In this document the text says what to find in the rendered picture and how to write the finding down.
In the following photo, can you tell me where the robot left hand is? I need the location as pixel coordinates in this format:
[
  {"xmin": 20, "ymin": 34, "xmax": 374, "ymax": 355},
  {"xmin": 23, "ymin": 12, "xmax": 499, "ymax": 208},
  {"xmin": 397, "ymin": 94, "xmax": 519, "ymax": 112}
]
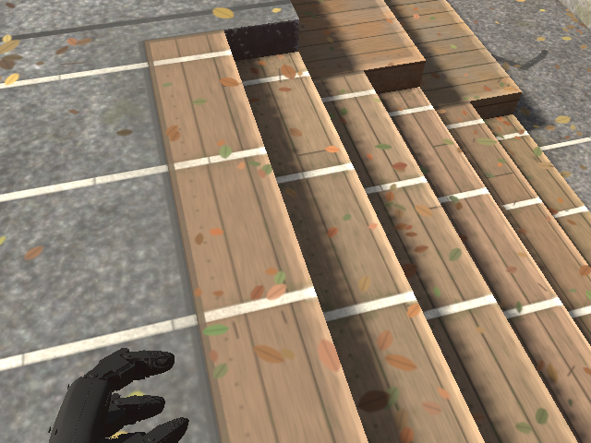
[{"xmin": 48, "ymin": 348, "xmax": 189, "ymax": 443}]

